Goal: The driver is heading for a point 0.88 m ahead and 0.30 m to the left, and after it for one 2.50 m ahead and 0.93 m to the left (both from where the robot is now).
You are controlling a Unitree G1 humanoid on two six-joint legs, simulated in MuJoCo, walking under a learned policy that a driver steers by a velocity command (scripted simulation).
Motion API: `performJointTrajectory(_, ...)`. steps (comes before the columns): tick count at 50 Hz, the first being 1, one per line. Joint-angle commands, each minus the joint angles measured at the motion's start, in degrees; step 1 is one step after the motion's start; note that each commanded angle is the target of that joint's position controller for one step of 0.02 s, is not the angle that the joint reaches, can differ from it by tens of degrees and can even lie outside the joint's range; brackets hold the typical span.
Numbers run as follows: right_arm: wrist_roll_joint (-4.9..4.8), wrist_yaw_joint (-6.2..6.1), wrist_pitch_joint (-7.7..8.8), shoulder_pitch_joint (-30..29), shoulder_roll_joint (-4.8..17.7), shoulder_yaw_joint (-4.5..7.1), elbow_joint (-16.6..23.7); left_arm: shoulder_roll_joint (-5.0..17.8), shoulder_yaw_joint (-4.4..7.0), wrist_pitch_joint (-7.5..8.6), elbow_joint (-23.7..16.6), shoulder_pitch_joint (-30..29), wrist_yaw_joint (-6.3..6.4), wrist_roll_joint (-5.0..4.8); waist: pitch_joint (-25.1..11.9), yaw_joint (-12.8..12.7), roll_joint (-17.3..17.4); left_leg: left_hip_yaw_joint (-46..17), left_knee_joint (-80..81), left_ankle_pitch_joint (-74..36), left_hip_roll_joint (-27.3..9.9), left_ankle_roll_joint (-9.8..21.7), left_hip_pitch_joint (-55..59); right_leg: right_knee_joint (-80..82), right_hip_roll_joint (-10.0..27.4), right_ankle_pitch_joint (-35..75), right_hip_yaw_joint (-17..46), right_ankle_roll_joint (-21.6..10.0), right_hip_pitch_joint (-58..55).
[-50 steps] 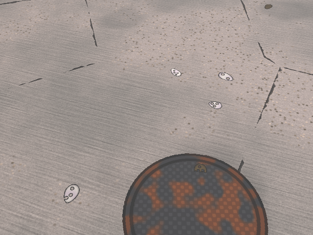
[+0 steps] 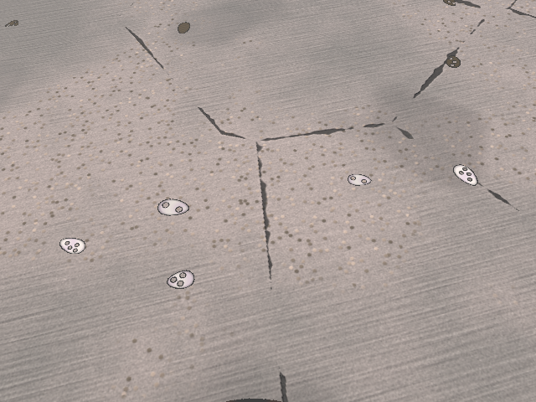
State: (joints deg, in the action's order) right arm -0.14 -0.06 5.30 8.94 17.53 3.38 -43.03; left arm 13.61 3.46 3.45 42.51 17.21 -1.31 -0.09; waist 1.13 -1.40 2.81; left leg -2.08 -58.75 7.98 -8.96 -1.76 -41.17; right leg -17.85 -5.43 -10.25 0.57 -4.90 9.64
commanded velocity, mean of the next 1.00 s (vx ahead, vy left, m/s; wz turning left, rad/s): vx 0.50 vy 0.00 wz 0.45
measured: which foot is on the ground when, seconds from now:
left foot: up 0.00-0.26, down 0.28-0.80, up 0.82-1.00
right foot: down 0.00-0.30, up 0.32-0.76, down 0.78-1.00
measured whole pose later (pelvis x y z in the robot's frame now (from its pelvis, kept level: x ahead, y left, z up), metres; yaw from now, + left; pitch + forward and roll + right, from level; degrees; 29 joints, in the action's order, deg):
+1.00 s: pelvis +0.56 +0.13 +0.00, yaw +32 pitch +1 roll -2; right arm -1.4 0.3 0.8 14.2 18.6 3.9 -36.7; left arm 14.8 3.6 5.5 42.7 15.4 -0.1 0.4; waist 0.6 -1.8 3.4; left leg -3.7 -66.4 17.7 -3.1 -0.2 -35.8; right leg -21.4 -1.6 -12.0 -4.1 -1.4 11.0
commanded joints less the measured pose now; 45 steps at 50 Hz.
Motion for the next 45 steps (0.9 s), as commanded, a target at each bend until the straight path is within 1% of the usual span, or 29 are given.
performJointTrajectory(1,-0.26,0.29,0.04,-0.56,2.45,0.25,2.71,8.18,1.79,1.58,-2.95,-2.06,0.81,0.21,-1.26,0.44,-6.40,0.43,9.16,-11.23,0.12,0.25,0.82,7.73,13.94,19.38,4.89,-8.26,-0.46)
performJointTrajectory(4,-1.01,1.32,0.32,-5.62,1.75,-0.30,3.95,9.46,1.91,1.91,-1.40,-0.16,0.91,0.20,1.01,-1.99,-6.13,1.58,18.26,-17.54,1.98,1.90,1.97,9.40,15.14,14.40,2.84,-6.84,-2.68)
performJointTrajectory(7,-1.52,2.53,0.30,-8.87,2.08,-0.37,5.78,10.03,2.18,1.65,0.51,1.81,0.97,-0.04,3.18,-3.30,-5.33,0.70,22.55,-15.23,3.25,3.68,-1.47,8.51,18.12,14.57,1.67,-6.43,-9.75)
performJointTrajectory(9,-1.41,3.42,0.32,-9.75,2.22,-0.33,7.07,10.37,2.41,1.11,1.20,1.95,1.30,-0.23,3.52,-3.05,-5.14,0.70,24.19,-10.98,4.17,5.12,-3.02,6.30,19.80,18.55,0.68,-5.46,-14.37)
performJointTrajectory(10,-1.26,3.80,0.30,-9.34,2.39,-0.26,7.47,10.70,2.55,0.78,1.24,1.45,1.51,-0.31,3.01,-2.48,-5.40,1.54,24.68,-8.32,4.95,5.88,-2.01,4.57,20.17,22.95,-0.15,-4.75,-15.75)
performJointTrajectory(12,-0.83,3.90,-0.10,-5.23,4.03,0.54,7.42,12.17,2.95,0.14,0.67,-0.25,2.04,-0.26,-1.01,0.08,-7.18,5.30,24.37,-2.36,8.65,7.74,6.23,-2.66,19.39,42.34,-2.44,-3.06,-16.58)
performJointTrajectory(13,-0.65,3.66,-0.41,0.42,5.83,1.56,6.48,12.73,3.02,-0.37,0.35,-1.12,2.36,-0.28,-4.71,3.32,-7.37,7.26,24.99,-1.10,11.25,9.00,14.19,-10.97,18.00,51.03,-4.12,-1.91,-15.81)
performJointTrajectory(14,-0.62,3.08,-0.63,9.06,8.52,3.00,4.67,12.19,2.66,-0.62,-0.11,-1.49,2.82,-0.20,-9.29,7.73,-5.75,6.22,26.57,-4.19,12.40,10.92,27.75,-23.92,15.50,49.99,-6.39,0.12,-9.49)
performJointTrajectory(15,-0.70,2.21,-0.98,16.68,14.27,4.46,4.08,8.83,1.34,0.06,-1.68,2.15,3.06,1.47,-16.59,8.42,4.56,-11.94,25.43,-8.47,0.36,16.59,47.17,-44.90,10.61,25.02,-7.68,2.99,7.26)
performJointTrajectory(16,-1.41,2.48,-0.55,15.90,14.35,3.96,4.65,3.97,-0.51,1.84,-2.83,5.90,1.82,1.46,-23.93,4.56,15.26,-43.89,36.55,3.10,-10.31,26.90,62.98,-62.52,-1.04,-21.65,0.60,6.00,28.15)
performJointTrajectory(17,-1.27,2.36,-0.74,16.36,10.36,3.04,4.99,9.51,0.55,3.67,-3.15,1.19,0.68,-0.45,-22.78,7.92,7.32,-43.60,40.39,11.92,-9.11,23.62,62.87,-65.10,3.05,-19.73,8.10,4.53,34.36)
performJointTrajectory(18,-0.90,1.98,-0.86,13.60,8.64,2.58,5.56,10.05,0.49,4.41,-5.17,-4.39,0.27,-1.99,-14.52,7.72,2.98,-35.72,40.91,11.47,-7.39,21.00,55.41,-62.59,5.48,-15.41,6.67,3.72,36.62)
performJointTrajectory(19,-0.61,1.94,-0.92,10.03,8.01,2.26,6.38,9.18,0.21,4.67,-5.93,-6.84,0.54,-1.10,-8.27,5.33,-4.01,-29.85,41.70,5.57,-5.47,19.76,45.38,-57.26,7.93,-11.98,5.65,3.62,35.39)
performJointTrajectory(20,-0.26,1.76,-0.85,7.26,6.84,1.89,7.25,9.58,0.68,4.29,-6.12,-7.23,1.09,0.18,-6.36,3.28,-4.66,-25.95,42.45,-0.33,-3.79,19.15,38.58,-52.17,9.79,-9.76,5.48,3.98,31.53)
performJointTrajectory(22,0.14,1.45,-0.95,4.83,6.21,1.59,8.42,9.22,0.98,2.92,-6.10,-4.84,1.44,0.81,-4.54,0.53,-1.34,-22.08,44.74,-5.70,-1.04,19.32,31.21,-47.62,10.89,-8.41,5.04,5.16,26.92)
performJointTrajectory(24,-0.14,0.93,-0.73,5.35,6.92,1.75,8.12,8.05,0.72,1.92,-6.01,-4.67,1.90,1.22,-3.71,0.13,-0.67,-18.20,45.48,-10.90,0.26,19.48,27.31,-43.00,10.77,-6.14,3.67,6.92,26.18)
performJointTrajectory(27,-0.69,-0.03,-1.13,7.40,8.27,2.18,7.15,6.33,0.04,1.66,-7.26,-10.31,2.19,1.44,-2.49,1.98,-0.31,-14.16,45.09,-11.93,2.98,17.45,25.23,-31.63,9.52,4.56,2.90,8.86,25.99)
performJointTrajectory(30,-1.22,-0.58,-1.90,9.80,8.31,2.23,6.19,5.27,-0.42,2.24,-8.33,-16.41,1.60,0.86,-2.41,4.69,1.41,-13.48,43.23,-7.98,4.89,14.99,25.53,-19.86,6.86,13.25,2.55,9.17,22.45)
performJointTrajectory(33,-1.51,-0.74,-2.61,12.32,8.48,2.37,5.20,6.19,-0.19,3.09,-9.58,-20.71,0.73,0.12,-2.08,6.33,2.22,-17.52,40.42,-5.65,3.62,14.47,29.18,-13.99,5.09,13.40,3.20,8.56,21.25)
performJointTrajectory(35,-1.54,-0.89,-3.13,12.80,8.03,2.31,4.98,7.44,0.38,3.69,-9.92,-21.16,0.17,-0.08,-2.27,6.02,3.00,-21.27,37.42,-4.59,2.65,13.97,32.97,-10.46,4.22,9.96,4.09,7.50,20.14)
performJointTrajectory(37,-1.38,-1.03,-3.53,11.66,7.96,2.41,5.22,8.75,1.19,4.28,-9.33,-18.28,-0.01,-0.40,-2.69,4.01,5.13,-24.08,34.24,-6.34,2.19,13.11,34.36,-8.28,3.82,5.64,3.79,5.78,15.51)
performJointTrajectory(38,-1.36,-0.99,-3.59,10.32,7.06,2.12,5.73,9.66,1.89,4.60,-8.21,-13.68,0.22,-0.31,-4.46,1.25,5.42,-23.47,30.71,-8.80,3.82,11.77,33.29,-5.39,4.05,7.03,2.92,4.15,8.51)
performJointTrajectory(39,-0.97,-0.77,-3.25,9.15,4.58,1.23,6.73,11.92,2.82,4.89,-7.38,-6.63,0.69,0.58,-10.26,-2.34,3.91,-20.46,20.88,-9.19,6.25,9.69,28.66,-7.00,9.64,7.21,7.05,0.84,-4.51)
performJointTrajectory(40,-1.08,-0.71,-2.75,13.20,1.27,0.12,8.11,16.84,4.11,4.72,-6.51,2.15,1.27,1.83,-19.23,-3.49,-6.67,-12.40,2.15,3.42,13.05,5.37,12.55,-7.57,22.59,3.57,24.06,-6.71,-26.15)
performJointTrajectory(41,-1.76,-0.80,-2.36,16.95,2.49,-0.22,8.75,15.90,4.23,3.86,-4.43,5.35,0.83,0.55,-22.52,-2.61,-21.36,-8.59,-10.38,26.25,14.05,3.59,-0.96,-2.78,30.65,-8.98,43.57,-12.06,-32.90)
performJointTrajectory(42,-2.13,-0.70,-2.47,14.15,7.80,1.15,7.91,10.98,2.98,3.39,-5.53,2.85,1.02,-0.31,-14.43,-3.59,-13.82,-9.15,-15.65,22.60,9.99,2.94,-5.69,-0.80,29.07,-17.03,39.63,-9.94,-26.51)
performJointTrajectory(43,-1.57,-0.61,-2.85,8.97,8.80,1.55,8.78,9.03,2.33,2.75,-5.97,0.55,1.36,-0.07,-8.21,-4.01,-9.16,-6.94,-17.03,17.72,8.12,2.51,-5.99,-0.05,26.32,-14.64,31.23,-7.43,-19.47)
performJointTrajectory(44,-0.96,-0.40,-2.99,6.26,7.87,1.60,9.68,8.11,1.82,2.39,-5.78,-1.78,1.40,0.25,-3.64,-2.92,-6.67,-6.02,-15.10,14.31,6.68,2.28,-4.97,1.74,23.75,-8.88,25.14,-6.36,-12.42)
performJointTrajectory(45,-0.78,-0.12,-3.15,5.20,7.06,1.82,10.18,7.03,1.40,2.37,-5.48,-3.31,1.45,0.51,-1.35,-1.60,-7.21,-5.90,-12.92,12.01,5.05,2.25,-3.44,3.26,21.72,-4.30,20.52,-5.63,-7.90)
Keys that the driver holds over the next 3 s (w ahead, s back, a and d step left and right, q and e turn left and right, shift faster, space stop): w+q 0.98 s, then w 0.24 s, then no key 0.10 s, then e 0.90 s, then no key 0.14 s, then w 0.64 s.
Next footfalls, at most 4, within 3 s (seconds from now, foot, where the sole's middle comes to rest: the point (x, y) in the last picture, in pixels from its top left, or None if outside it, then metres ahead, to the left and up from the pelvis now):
0.28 left None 0.34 0.16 -0.78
0.78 right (280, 333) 0.65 0.05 -0.78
1.28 left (141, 304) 0.73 0.43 -0.78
1.76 right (206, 248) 0.92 0.27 -0.78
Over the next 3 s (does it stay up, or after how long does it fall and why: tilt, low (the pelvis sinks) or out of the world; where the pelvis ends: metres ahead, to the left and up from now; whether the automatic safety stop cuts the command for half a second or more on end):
stays up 0.99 0.38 -0.02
